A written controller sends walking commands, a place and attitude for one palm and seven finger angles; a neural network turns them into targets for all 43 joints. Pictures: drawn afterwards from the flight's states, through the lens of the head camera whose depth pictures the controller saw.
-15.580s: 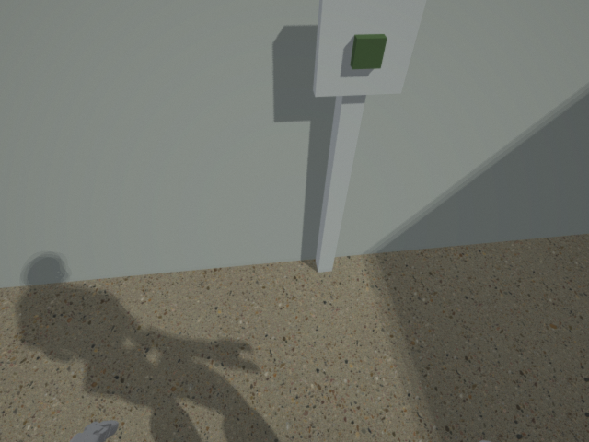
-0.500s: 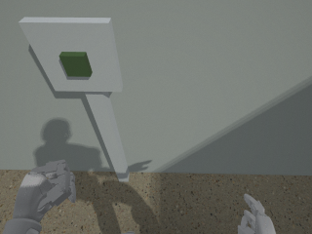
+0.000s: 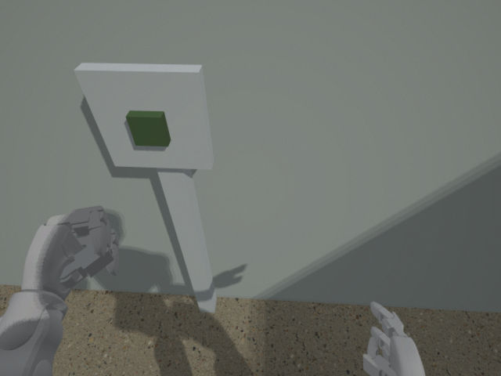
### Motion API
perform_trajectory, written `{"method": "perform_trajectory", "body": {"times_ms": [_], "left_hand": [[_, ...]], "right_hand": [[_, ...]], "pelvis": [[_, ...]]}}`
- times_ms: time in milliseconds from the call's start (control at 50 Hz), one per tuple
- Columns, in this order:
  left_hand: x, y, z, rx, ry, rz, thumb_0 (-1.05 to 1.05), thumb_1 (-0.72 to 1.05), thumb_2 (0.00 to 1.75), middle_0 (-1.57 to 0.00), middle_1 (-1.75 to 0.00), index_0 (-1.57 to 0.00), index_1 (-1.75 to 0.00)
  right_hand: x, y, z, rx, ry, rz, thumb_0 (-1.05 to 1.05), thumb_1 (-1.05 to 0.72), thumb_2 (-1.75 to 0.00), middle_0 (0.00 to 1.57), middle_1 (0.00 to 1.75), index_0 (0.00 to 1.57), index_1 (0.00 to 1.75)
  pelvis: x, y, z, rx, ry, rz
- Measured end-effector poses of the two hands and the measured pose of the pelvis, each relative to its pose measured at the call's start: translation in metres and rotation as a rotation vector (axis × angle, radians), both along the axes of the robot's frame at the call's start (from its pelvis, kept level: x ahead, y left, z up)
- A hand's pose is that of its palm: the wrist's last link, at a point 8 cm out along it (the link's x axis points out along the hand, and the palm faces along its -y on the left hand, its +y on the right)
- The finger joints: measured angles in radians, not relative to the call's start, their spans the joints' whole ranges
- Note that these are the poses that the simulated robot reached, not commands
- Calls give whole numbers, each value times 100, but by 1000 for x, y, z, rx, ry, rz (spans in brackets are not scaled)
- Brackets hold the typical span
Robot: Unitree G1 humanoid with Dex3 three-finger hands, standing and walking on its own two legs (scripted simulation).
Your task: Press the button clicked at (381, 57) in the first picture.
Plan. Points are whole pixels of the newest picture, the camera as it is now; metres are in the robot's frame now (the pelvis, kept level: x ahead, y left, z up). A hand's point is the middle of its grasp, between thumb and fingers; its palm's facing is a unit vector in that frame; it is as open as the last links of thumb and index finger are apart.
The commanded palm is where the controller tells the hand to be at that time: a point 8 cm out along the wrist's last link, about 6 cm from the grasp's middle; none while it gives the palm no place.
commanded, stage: raise the hand and make a fist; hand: left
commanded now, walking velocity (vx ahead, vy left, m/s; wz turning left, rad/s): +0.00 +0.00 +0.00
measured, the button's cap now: (150, 127) +0.49 +0.25 +0.16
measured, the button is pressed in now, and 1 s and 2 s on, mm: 0 0 0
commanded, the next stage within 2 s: aim a knuckle at the button in 0.46 s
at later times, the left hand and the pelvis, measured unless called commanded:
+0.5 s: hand (123, 246) +0.24 +0.20 +0.15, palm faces +0.07 -0.99 -0.07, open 3.1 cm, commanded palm +0.20 +0.25 +0.16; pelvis +0.00 -0.01 +0.01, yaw +0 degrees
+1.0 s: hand (133, 213) +0.30 +0.21 +0.14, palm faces +0.08 -1.00 -0.04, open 3.1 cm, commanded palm +0.27 +0.26 +0.15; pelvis +0.00 -0.01 +0.01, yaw -1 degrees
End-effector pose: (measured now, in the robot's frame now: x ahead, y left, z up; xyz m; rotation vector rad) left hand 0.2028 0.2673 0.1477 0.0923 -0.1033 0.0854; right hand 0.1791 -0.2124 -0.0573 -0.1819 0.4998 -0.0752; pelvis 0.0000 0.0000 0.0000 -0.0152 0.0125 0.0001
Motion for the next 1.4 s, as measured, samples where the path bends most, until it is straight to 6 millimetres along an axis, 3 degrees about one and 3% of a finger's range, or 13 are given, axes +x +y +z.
{"method": "perform_trajectory", "body": {"times_ms": [80,160,260,420,660,960,1100,1280,1400], "left_hand": [[9,-1,11,-12,-7,-15,1,89,90,-130,-150,-130,-150],[16,-7,7,-24,55,-39,1,90,90,-130,-150,-130,-150],[13,-11,-2,-37,99,-23,1,89,89,-130,-150,-130,-150],[7,-15,9,-24,19,9,1,89,89,-130,-150,-130,-150],[11,-16,4,-23,61,4,1,89,89,-130,-150,-130,-150],[63,-13,-3,-46,84,-18,1,89,89,-130,-150,-130,-150],[78,6,-2,-51,75,26,1,89,89,-130,-150,-130,-150],[96,4,-13,-68,97,-14,1,90,90,-130,-150,-130,-150],[109,15,-10,-69,79,16,1,89,89,-130,-150,-130,-150]], "right_hand": [[-3,-4,0,0,8,-8,2,-90,-90,20,30,20,30],[-4,-9,1,3,5,-28,2,-90,-90,20,30,20,30],[-4,-17,6,0,-2,-44,2,-90,-90,20,30,20,30],[-3,-22,6,-10,-4,-30,2,-91,-90,20,30,20,30],[-5,-22,3,5,6,-37,2,-91,-90,20,30,20,30],[-21,-35,-7,-15,81,-92,2,-91,-90,20,30,20,30],[-28,-42,-10,-31,119,-121,1,-91,-90,20,30,20,30],[-33,-40,-14,-43,161,-141,1,-91,-90,20,30,20,30],[-38,-36,-15,-43,185,-147,1,-91,-90,20,30,20,30]], "pelvis": [[0,-1,2,1,-11,1],[0,-2,4,5,-16,-5],[2,-5,6,10,-17,-13],[1,-10,6,9,-33,-8],[-2,-15,7,13,-36,-7],[-2,-15,7,18,-18,-19],[1,-12,7,15,-11,-24],[2,-6,7,14,7,-27],[1,-3,7,11,13,-29]]}}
